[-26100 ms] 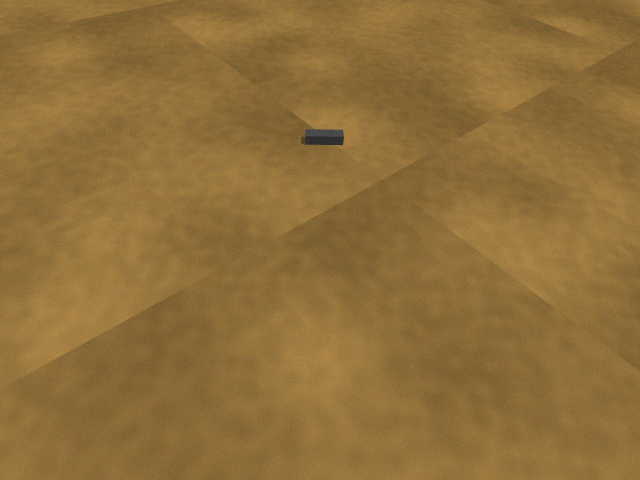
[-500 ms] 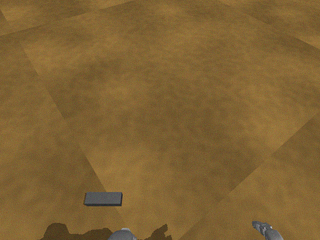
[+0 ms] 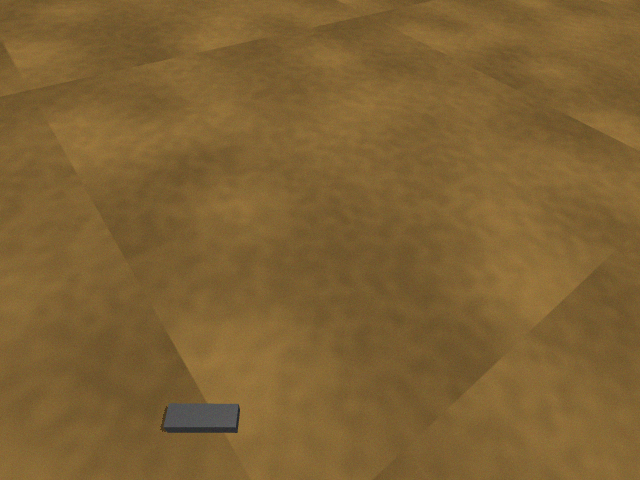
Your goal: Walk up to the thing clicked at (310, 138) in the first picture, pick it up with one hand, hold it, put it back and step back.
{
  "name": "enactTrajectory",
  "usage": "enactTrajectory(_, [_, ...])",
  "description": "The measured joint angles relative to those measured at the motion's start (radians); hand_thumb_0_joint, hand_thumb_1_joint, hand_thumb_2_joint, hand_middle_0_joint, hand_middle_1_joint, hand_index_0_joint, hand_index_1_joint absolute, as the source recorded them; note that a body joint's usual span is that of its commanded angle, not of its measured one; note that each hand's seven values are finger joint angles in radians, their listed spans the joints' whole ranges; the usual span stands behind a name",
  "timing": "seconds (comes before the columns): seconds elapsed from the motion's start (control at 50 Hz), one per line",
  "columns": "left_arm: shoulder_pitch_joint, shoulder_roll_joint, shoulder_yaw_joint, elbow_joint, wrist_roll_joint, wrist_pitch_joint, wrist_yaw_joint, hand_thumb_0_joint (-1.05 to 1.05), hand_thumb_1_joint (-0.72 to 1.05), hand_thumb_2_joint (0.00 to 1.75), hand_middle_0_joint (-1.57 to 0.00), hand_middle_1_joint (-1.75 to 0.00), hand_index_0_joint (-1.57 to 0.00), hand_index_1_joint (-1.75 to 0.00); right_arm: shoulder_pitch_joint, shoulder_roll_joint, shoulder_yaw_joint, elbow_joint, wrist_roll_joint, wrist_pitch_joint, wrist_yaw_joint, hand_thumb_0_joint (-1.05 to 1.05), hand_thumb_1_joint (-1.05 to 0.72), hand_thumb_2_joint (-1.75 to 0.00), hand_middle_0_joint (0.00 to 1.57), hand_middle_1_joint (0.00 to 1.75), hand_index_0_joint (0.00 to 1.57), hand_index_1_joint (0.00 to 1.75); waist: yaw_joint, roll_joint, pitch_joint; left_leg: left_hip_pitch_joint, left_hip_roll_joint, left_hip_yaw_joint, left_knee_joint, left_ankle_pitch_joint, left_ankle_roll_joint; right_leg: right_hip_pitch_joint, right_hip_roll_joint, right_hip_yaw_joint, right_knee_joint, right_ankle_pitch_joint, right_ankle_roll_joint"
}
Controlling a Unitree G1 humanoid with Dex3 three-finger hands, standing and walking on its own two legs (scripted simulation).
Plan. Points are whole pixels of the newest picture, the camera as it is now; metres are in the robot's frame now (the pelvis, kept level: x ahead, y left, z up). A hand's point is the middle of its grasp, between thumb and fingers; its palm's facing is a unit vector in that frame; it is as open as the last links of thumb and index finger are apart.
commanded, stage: walk up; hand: left
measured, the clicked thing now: (203, 418) +0.44 +0.28 -0.75
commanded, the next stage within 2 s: none
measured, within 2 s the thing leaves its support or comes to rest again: neither
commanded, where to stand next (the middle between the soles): +0.06 +0.04 m, yaw -1 degrees
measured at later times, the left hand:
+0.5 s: hand out of the picture +0.08 +0.26 -0.15, palm faces +0.02 -0.93 -0.36, open 7.4 cm
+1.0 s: hand out of the picture +0.07 +0.28 -0.16, palm faces +0.03 -0.90 -0.44, open 7.4 cm
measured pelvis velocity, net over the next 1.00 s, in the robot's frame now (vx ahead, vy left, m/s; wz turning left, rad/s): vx -0.02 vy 0.00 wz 0.03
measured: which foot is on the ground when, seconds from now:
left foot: down 0.00-1.00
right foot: down 0.00-1.00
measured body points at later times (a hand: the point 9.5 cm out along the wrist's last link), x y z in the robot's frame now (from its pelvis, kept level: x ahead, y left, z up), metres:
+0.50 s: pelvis +0.01 +0.00 +0.01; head +0.02 +0.00 +0.45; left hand +0.08 +0.31 -0.12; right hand +0.11 -0.30 -0.13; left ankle +0.06 +0.12 -0.74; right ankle -0.01 -0.14 -0.74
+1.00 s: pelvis -0.02 +0.00 -0.01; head +0.05 -0.01 +0.43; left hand +0.07 +0.33 -0.13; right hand +0.11 -0.31 -0.14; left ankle +0.06 +0.12 -0.74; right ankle -0.01 -0.14 -0.74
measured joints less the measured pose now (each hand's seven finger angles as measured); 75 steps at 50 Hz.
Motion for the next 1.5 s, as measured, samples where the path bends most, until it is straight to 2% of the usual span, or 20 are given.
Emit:
enactTrajectory(0.46, [0.005,-0.013,0.005,0.073,0.006,0.001,0.005,0.0,0.9,0.9,-0.21,-0.3,-0.2,-0.3,-0.043,-0.007,-0.013,0.031,0.006,-0.001,-0.011,0.01,-0.9,-0.89,0.21,0.3,0.2,0.3,0.013,0.023,-0.013,0.032,-0.003,-0.021,-0.059,0.018,-0.002,0.059,0.0,-0.024,-0.099,0.031,0.005])
enactTrajectory(0.82, [-0.013,-0.018,0.009,0.059,0.003,0.005,0.011,0.0,0.9,0.9,-0.21,-0.3,-0.21,-0.3,-0.048,-0.002,-0.021,0.027,0.001,0.01,-0.009,0.0,-0.9,-0.89,0.21,0.3,0.2,0.3,0.004,0.015,-0.001,0.033,-0.013,-0.027,-0.066,0.016,0.001,0.06,-0.01,-0.032,-0.099,0.022,0.009])
enactTrajectory(0.94, [-0.043,0.0,0.03,-0.005,-0.024,0.023,0.043,0.0,0.9,0.9,-0.21,-0.3,-0.21,-0.3,-0.093,-0.034,-0.055,-0.051,-0.002,0.046,0.002,0.0,-0.9,-0.89,0.21,0.3,0.2,0.3,-0.001,0.02,0.09,-0.042,-0.028,-0.02,0.016,0.01,0.01,-0.052,-0.027,-0.022,0.065,-0.027,0.002])
enactTrajectory(0.98, [-0.041,0.012,0.035,-0.03,-0.024,0.029,0.047,0.0,0.9,0.9,-0.21,-0.3,-0.21,-0.3,-0.103,-0.045,-0.066,-0.086,-0.003,0.062,0.006,0.0,-0.9,-0.89,0.21,0.3,0.2,0.3,-0.002,0.026,0.11,-0.081,-0.029,-0.019,0.063,0.001,0.011,-0.095,-0.028,-0.019,0.123,-0.045,-0.003])
enactTrajectory(1.02, [-0.034,0.017,0.041,-0.052,-0.016,0.033,0.05,0.0,0.9,0.9,-0.21,-0.3,-0.21,-0.3,-0.105,-0.063,-0.075,-0.117,-0.006,0.08,0.009,0.0,-0.9,-0.89,0.21,0.3,0.2,0.3,-0.006,0.044,0.126,-0.134,-0.032,-0.03,0.162,-0.026,0.028,-0.127,-0.025,-0.026,0.176,-0.061,-0.002])
enactTrajectory(1.08, [-0.011,0.015,0.047,-0.084,0.01,0.034,0.055,0.0,0.9,0.9,-0.21,-0.3,-0.21,-0.3,-0.091,-0.08,-0.089,-0.159,-0.018,0.106,0.009,0.0,-0.9,-0.89,0.21,0.3,0.2,0.3,0.009,0.044,0.138,-0.22,-0.08,-0.058,0.477,-0.25,0.023,-0.16,-0.046,-0.012,0.217,-0.065,-0.006])
enactTrajectory(1.14, [0.002,0.015,0.054,-0.103,0.026,0.042,0.056,0.0,0.9,0.9,-0.21,-0.3,-0.21,-0.3,-0.061,-0.087,-0.101,-0.191,-0.008,0.099,0.016,0.0,-0.91,-0.89,0.2,0.3,0.2,0.3,0.003,0.036,0.134,-0.236,-0.089,-0.071,0.644,-0.328,0.02,-0.19,-0.079,-0.008,0.217,-0.047,-0.008])
enactTrajectory(1.18, [0.005,0.02,0.054,-0.117,0.042,0.041,0.052,0.0,0.9,0.9,-0.21,-0.3,-0.21,-0.3,-0.03,-0.088,-0.102,-0.192,-0.001,0.082,0.017,0.0,-0.91,-0.89,0.2,0.3,0.2,0.3,-0.001,0.033,0.122,-0.179,-0.054,-0.059,0.558,-0.34,0.015,-0.21,-0.095,-0.014,0.222,-0.044,0.0])
enactTrajectory(1.22, [0.015,0.025,0.054,-0.139,0.057,0.042,0.037,0.0,0.9,0.9,-0.21,-0.3,-0.21,-0.3,0.015,-0.083,-0.098,-0.174,-0.001,0.056,0.014,0.0,-0.91,-0.89,0.2,0.3,0.2,0.3,-0.001,0.029,0.094,-0.072,-0.017,-0.033,0.337,-0.32,0.005,-0.234,-0.109,-0.023,0.258,-0.066,-0.002])
enactTrajectory(1.24, [0.02,0.033,0.054,-0.151,0.06,0.047,0.027,0.0,0.9,0.9,-0.21,-0.3,-0.21,-0.3,0.037,-0.073,-0.098,-0.162,-0.005,0.038,0.009,0.0,-0.91,-0.89,0.2,0.3,0.2,0.3,0.0,0.011,0.084,-0.021,-0.021,-0.019,0.238,-0.269,-0.001,-0.253,-0.126,-0.016,0.31,-0.098,-0.023])
enactTrajectory(1.26, [0.024,0.048,0.06,-0.158,0.06,0.056,0.02,0.0,0.9,0.9,-0.21,-0.3,-0.21,-0.3,0.053,-0.048,-0.096,-0.149,-0.015,0.021,0.0,0.0,-0.91,-0.89,0.2,0.3,0.2,0.3,0.01,-0.036,0.092,0.002,-0.049,0.005,0.231,-0.258,-0.001,-0.27,-0.135,0.035,0.385,-0.167,-0.043])
enactTrajectory(1.28, [0.035,0.053,0.065,-0.161,0.058,0.065,0.017,0.0,0.9,0.9,-0.21,-0.3,-0.21,-0.3,0.077,-0.028,-0.088,-0.143,-0.025,0.004,-0.007,0.0,-0.91,-0.89,0.2,0.3,0.2,0.3,0.019,-0.062,0.089,0.014,-0.059,0.021,0.244,-0.267,0.001,-0.288,-0.104,0.091,0.469,-0.234,-0.052])
enactTrajectory(1.3, [0.051,0.051,0.066,-0.156,0.055,0.073,0.015,0.0,0.9,0.9,-0.21,-0.3,-0.21,-0.3,0.106,-0.014,-0.077,-0.139,-0.025,-0.01,-0.009,0.0,-0.91,-0.89,0.2,0.3,0.2,0.3,0.015,-0.067,0.073,0.022,-0.054,0.018,0.249,-0.274,0.003,-0.302,-0.061,0.116,0.533,-0.259,-0.058])
enactTrajectory(1.36, [0.077,0.055,0.067,-0.133,0.045,0.087,-0.01,0.0,0.9,0.9,-0.21,-0.3,-0.2,-0.3,0.183,0.01,-0.058,-0.117,-0.022,-0.041,-0.022,0.0,-0.9,-0.89,0.21,0.3,0.21,0.3,-0.009,-0.077,0.031,0.07,-0.035,-0.01,0.183,-0.251,0.01,-0.338,0.014,0.13,0.628,-0.209,-0.052])
enactTrajectory(1.44, [0.099,0.077,0.092,-0.164,0.041,0.096,-0.044,0.01,0.9,0.9,-0.21,-0.3,-0.2,-0.3,0.24,0.002,-0.059,-0.129,-0.012,-0.076,-0.058,0.01,-0.9,-0.89,0.21,0.3,0.21,0.3,-0.004,-0.102,0.05,0.127,-0.006,-0.004,0.128,-0.233,-0.005,-0.398,0.031,0.153,0.641,-0.12,-0.038])
enactTrajectory(1.5, [0.1,0.095,0.106,-0.183,0.032,0.112,-0.051,0.0,0.9,0.9,-0.21,-0.3,-0.2,-0.3,0.249,-0.019,-0.072,-0.145,-0.012,-0.077,-0.08,0.01,-0.9,-0.89,0.21,0.3,0.21,0.3,-0.004,-0.116,0.078,0.144,0.019,0.002,0.129,-0.241,-0.02,-0.425,0.036,0.177,0.617,-0.075,-0.029])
